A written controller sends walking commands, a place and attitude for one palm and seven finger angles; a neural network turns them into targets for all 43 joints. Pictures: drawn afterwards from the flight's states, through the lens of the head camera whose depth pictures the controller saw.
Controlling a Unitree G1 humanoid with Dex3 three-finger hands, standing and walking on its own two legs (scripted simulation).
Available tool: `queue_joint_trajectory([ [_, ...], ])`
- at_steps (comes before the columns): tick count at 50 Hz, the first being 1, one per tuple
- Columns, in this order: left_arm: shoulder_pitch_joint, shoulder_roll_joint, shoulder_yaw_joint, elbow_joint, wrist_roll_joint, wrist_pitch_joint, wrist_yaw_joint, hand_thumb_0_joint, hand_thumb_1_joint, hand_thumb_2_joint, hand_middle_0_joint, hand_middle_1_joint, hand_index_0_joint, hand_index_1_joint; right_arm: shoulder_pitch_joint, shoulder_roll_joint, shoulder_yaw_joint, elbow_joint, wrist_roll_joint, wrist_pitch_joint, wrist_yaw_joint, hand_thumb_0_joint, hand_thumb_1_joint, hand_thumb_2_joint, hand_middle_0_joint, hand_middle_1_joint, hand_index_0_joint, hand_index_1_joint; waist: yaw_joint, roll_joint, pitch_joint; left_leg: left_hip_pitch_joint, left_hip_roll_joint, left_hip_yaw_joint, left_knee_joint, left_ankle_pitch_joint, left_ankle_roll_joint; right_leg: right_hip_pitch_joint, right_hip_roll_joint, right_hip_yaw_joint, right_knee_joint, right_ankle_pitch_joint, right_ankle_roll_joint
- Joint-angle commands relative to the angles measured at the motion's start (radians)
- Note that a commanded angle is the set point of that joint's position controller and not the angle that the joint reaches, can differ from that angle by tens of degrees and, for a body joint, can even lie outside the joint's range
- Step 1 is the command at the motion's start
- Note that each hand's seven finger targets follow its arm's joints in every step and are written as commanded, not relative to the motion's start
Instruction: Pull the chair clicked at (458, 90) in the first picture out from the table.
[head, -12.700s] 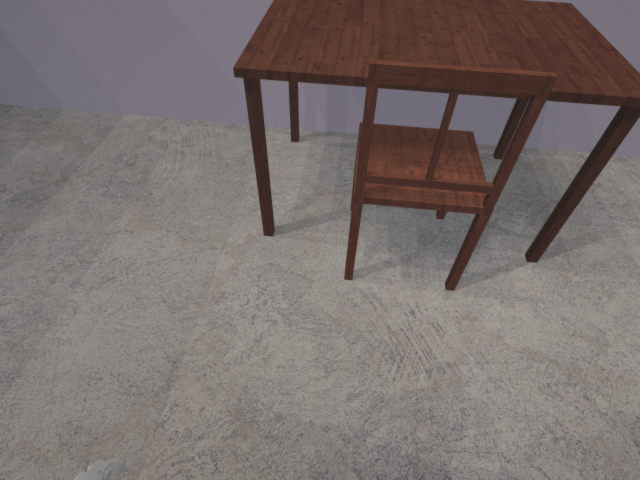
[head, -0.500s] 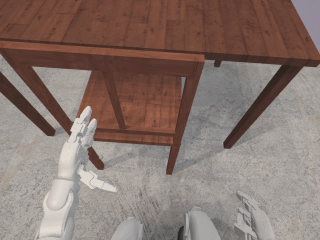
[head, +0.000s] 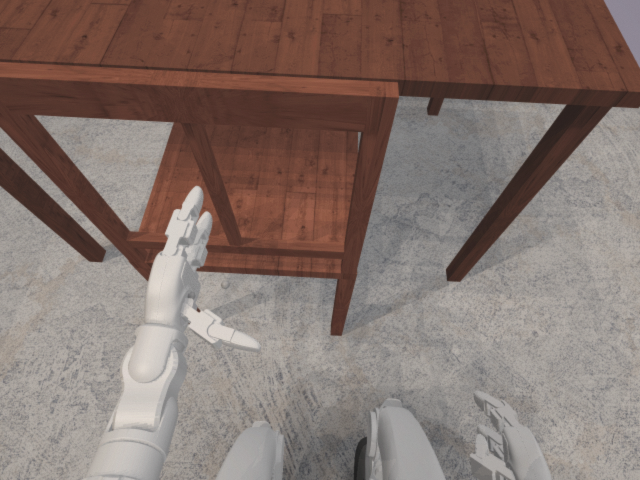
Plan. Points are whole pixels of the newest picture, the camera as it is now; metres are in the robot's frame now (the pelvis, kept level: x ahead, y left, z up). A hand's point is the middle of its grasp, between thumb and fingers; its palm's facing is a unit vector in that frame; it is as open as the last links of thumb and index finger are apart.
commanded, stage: aim the fingers beside a spindle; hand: left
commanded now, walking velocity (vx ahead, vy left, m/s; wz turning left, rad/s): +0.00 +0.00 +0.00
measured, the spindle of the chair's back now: (218, 193) +0.48 +0.15 +0.01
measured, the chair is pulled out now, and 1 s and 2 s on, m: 0.00 0.00 0.00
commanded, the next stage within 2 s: push the fingers through the gap in 0.56 s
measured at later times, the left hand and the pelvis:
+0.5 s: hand (228, 291) +0.33 +0.11 +0.02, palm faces -0.09 -1.00 -0.03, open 16.9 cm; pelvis -0.01 +0.00 +0.00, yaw +0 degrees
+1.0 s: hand (224, 268) +0.36 +0.12 +0.02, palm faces -0.07 -1.00 -0.03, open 16.9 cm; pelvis -0.01 +0.00 +0.00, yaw +0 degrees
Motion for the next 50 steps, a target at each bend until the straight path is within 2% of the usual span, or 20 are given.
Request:
queue_joint_trajectory([
  [1,-0.14,0.103,0.055,-0.216,-0.004,-0.077,0.009,0.0,-0.5,0.3,-0.06,-0.08,-0.06,-0.08,0.026,-0.133,-0.064,-0.127,0.003,-0.032,-0.006,0.0,-0.9,-0.9,0.2,0.3,0.2,0.3,0.008,-0.018,-0.421,0.052,-0.017,0.002,-0.189,0.389,0.005,0.488,0.026,0.051,-0.129,0.304,-0.015],
  [3,-0.109,0.09,0.046,-0.229,-0.01,-0.076,0.007,0.0,-0.5,0.3,-0.06,-0.08,-0.06,-0.08,0.022,-0.128,-0.064,-0.134,0.006,-0.029,-0.003,0.0,-0.9,-0.9,0.2,0.3,0.2,0.3,0.012,-0.018,-0.41,0.055,-0.018,0.007,-0.196,0.378,0.005,0.496,0.026,0.053,-0.141,0.293,-0.013],
  [5,-0.09,0.116,0.074,-0.209,-0.011,-0.076,0.011,0.0,-0.5,0.3,-0.06,-0.08,-0.06,-0.08,0.021,-0.133,-0.063,-0.136,0.007,-0.026,-0.006,0.0,-0.9,-0.9,0.2,0.3,0.2,0.3,0.011,-0.051,-0.39,0.023,-0.019,0.005,-0.195,0.351,0.008,0.504,0.028,0.057,-0.147,0.272,-0.012],
  [8,-0.155,0.097,0.049,-0.205,-0.009,-0.088,0.006,0.0,-0.5,0.3,-0.06,-0.08,-0.06,-0.08,0.016,-0.132,-0.06,-0.126,0.007,-0.027,-0.01,0.0,-0.9,-0.9,0.2,0.3,0.2,0.3,-0.009,-0.05,-0.346,0.015,-0.019,0.005,-0.194,0.298,0.01,0.462,0.026,0.059,-0.16,0.204,-0.008],
  [11,-0.188,0.103,0.044,-0.224,-0.01,-0.103,0.001,0.0,-0.5,0.3,-0.06,-0.08,-0.06,-0.08,0.017,-0.136,-0.062,-0.12,0.006,-0.035,-0.014,0.0,-0.9,-0.9,0.2,0.3,0.2,0.3,-0.011,-0.021,-0.37,0.04,-0.019,0.003,-0.189,0.306,0.011,0.444,0.026,0.058,-0.156,0.2,-0.01],
  [13,-0.203,0.075,0.011,-0.216,-0.01,-0.103,-0.003,0.0,-0.5,0.3,-0.06,-0.08,-0.06,-0.08,0.019,-0.136,-0.061,-0.116,0.005,-0.038,-0.015,0.0,-0.9,-0.9,0.2,0.3,0.2,0.3,-0.019,-0.018,-0.364,0.048,-0.019,-0.003,-0.191,0.313,0.011,0.436,0.026,0.051,-0.154,0.205,-0.01],
  [15,-0.178,0.106,0.04,-0.199,-0.011,-0.099,-0.005,0.0,-0.5,0.3,-0.06,-0.08,-0.06,-0.08,0.018,-0.141,-0.063,-0.117,0.007,-0.039,-0.016,0.0,-0.9,-0.9,0.2,0.3,0.2,0.3,-0.01,-0.022,-0.373,0.04,-0.019,-0.001,-0.187,0.309,0.012,0.444,0.027,0.057,-0.155,0.198,-0.011],
  [17,-0.188,0.07,0.003,-0.203,-0.006,-0.094,-0.007,0.0,-0.5,0.3,-0.06,-0.08,-0.06,-0.08,0.016,-0.136,-0.062,-0.117,0.006,-0.038,-0.013,0.0,-0.9,-0.9,0.2,0.3,0.2,0.3,-0.011,0.005,-0.372,0.061,-0.02,-0.003,-0.193,0.323,0.009,0.428,0.025,0.048,-0.149,0.207,-0.013],
  [24,-0.161,0.094,0.042,-0.196,0.0,-0.082,0.021,0.0,-0.5,0.3,-0.06,-0.08,-0.06,-0.08,0.014,-0.137,-0.062,-0.131,0.005,-0.025,-0.009,0.0,-0.9,-0.9,0.2,0.3,0.2,0.3,0.003,-0.042,-0.374,0.046,-0.02,-0.003,-0.198,0.322,0.008,0.446,0.027,0.046,-0.145,0.212,-0.012],
  [27,-0.16,0.106,0.057,-0.193,0.002,-0.089,0.025,0.0,-0.5,0.3,-0.06,-0.08,-0.06,-0.08,0.01,-0.134,-0.06,-0.135,0.005,-0.021,-0.009,0.0,-0.9,-0.9,0.2,0.3,0.2,0.3,0.006,-0.035,-0.368,0.038,-0.021,-0.001,-0.2,0.31,0.008,0.449,0.028,0.05,-0.148,0.201,-0.012],
  [34,-0.177,0.088,0.024,-0.209,-0.008,-0.094,-0.001,0.0,-0.5,0.3,-0.06,-0.08,-0.06,-0.08,0.011,-0.137,-0.058,-0.126,0.007,-0.027,-0.013,0.0,-0.9,-0.9,0.2,0.3,0.2,0.3,-0.009,-0.01,-0.361,0.057,-0.017,-0.006,-0.199,0.319,0.007,0.43,0.029,0.046,-0.15,0.207,-0.013],
  [35,-0.216,0.08,0.009,-0.215,-0.007,-0.094,-0.002,0.0,-0.5,0.3,-0.06,-0.08,-0.06,-0.08,0.012,-0.138,-0.059,-0.121,0.006,-0.03,-0.015,0.0,-0.9,-0.9,0.2,0.3,0.2,0.3,-0.024,0.001,-0.36,0.063,-0.016,-0.008,-0.192,0.326,0.009,0.413,0.029,0.043,-0.148,0.21,-0.013],
  [37,-0.241,0.095,0.026,-0.187,-0.007,-0.091,-0.002,0.0,-0.5,0.3,-0.06,-0.08,-0.06,-0.08,0.019,-0.144,-0.06,-0.109,0.006,-0.031,-0.017,0.0,-0.9,-0.9,0.2,0.3,0.2,0.3,-0.023,-0.012,-0.353,0.062,-0.014,-0.017,-0.195,0.315,0.006,0.396,0.03,0.038,-0.145,0.188,-0.014],
  [38,-0.26,0.077,0.008,-0.184,-0.009,-0.089,-0.003,0.0,-0.5,0.3,-0.06,-0.08,-0.06,-0.08,0.019,-0.142,-0.058,-0.108,0.005,-0.032,-0.017,0.0,-0.9,-0.9,0.2,0.3,0.2,0.3,-0.028,0.0,-0.354,0.064,-0.016,-0.014,-0.193,0.316,0.007,0.394,0.029,0.04,-0.148,0.19,-0.013],
  [41,-0.32,0.108,0.04,-0.147,-0.002,-0.083,0.004,0.0,-0.5,0.3,-0.06,-0.08,-0.06,-0.08,0.026,-0.148,-0.059,-0.094,0.004,-0.03,-0.021,0.0,-0.9,-0.9,0.2,0.3,0.2,0.3,-0.032,-0.005,-0.364,0.061,-0.016,-0.018,-0.191,0.312,0.006,0.384,0.03,0.037,-0.141,0.182,-0.013],
  [42,-0.326,0.11,0.047,-0.155,-0.003,-0.085,0.007,0.0,-0.5,0.3,-0.06,-0.08,-0.06,-0.08,0.026,-0.147,-0.06,-0.097,0.003,-0.03,-0.021,0.0,-0.9,-0.9,0.2,0.3,0.2,0.3,-0.021,0.007,-0.39,0.071,-0.017,-0.017,-0.192,0.33,0.005,0.396,0.028,0.039,-0.136,0.198,-0.014],
  [43,-0.315,0.094,0.032,-0.14,-0.001,-0.08,0.007,0.0,-0.5,0.3,-0.06,-0.08,-0.06,-0.08,0.027,-0.145,-0.06,-0.098,0.004,-0.029,-0.019,0.0,-0.9,-0.9,0.2,0.3,0.2,0.3,-0.022,0.009,-0.389,0.081,-0.015,-0.017,-0.196,0.338,0.003,0.391,0.029,0.035,-0.137,0.202,-0.015],
  [48,-0.392,0.128,0.071,-0.086,0.006,-0.073,0.022,0.0,-0.5,0.3,-0.06,-0.08,-0.06,-0.08,0.04,-0.148,-0.059,-0.089,0.002,-0.018,-0.018,0.0,-0.9,-0.9,0.2,0.3,0.2,0.3,-0.026,-0.001,-0.4,0.062,-0.016,-0.014,-0.196,0.343,0.002,0.409,0.029,0.039,-0.135,0.22,-0.014],
  [49,-0.398,0.117,0.067,-0.069,0.004,-0.071,0.023,0.0,-0.5,0.3,-0.06,-0.08,-0.06,-0.08,0.043,-0.145,-0.059,-0.087,0.002,-0.017,-0.017,0.0,-0.9,-0.9,0.2,0.3,0.2,0.3,-0.028,-0.004,-0.4,0.059,-0.016,-0.01,-0.197,0.341,0.003,0.417,0.03,0.04,-0.14,0.223,-0.013],
  [50,-0.395,0.145,0.097,-0.053,0.002,-0.072,0.024,0.0,-0.5,0.3,-0.06,-0.08,-0.06,-0.08,0.046,-0.149,-0.058,-0.09,0.002,-0.015,-0.018,0.0,-0.9,-0.9,0.2,0.3,0.2,0.3,-0.022,-0.018,-0.401,0.045,-0.017,-0.011,-0.197,0.343,0.004,0.433,0.031,0.043,-0.139,0.23,-0.014],
])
